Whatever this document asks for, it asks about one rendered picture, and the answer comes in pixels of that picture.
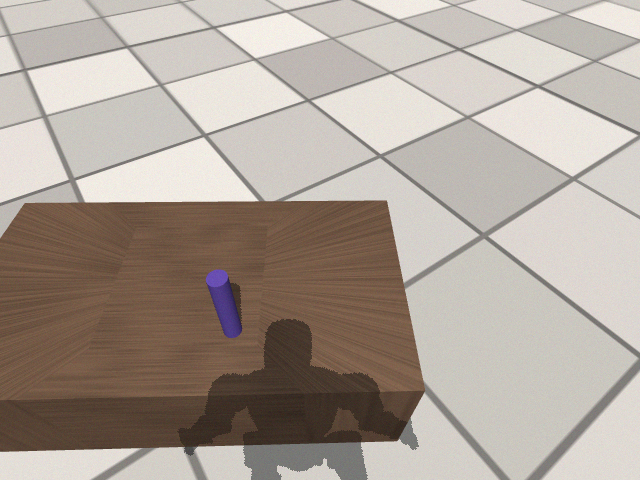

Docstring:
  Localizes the can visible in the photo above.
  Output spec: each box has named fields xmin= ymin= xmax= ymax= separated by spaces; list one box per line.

xmin=206 ymin=269 xmax=242 ymax=338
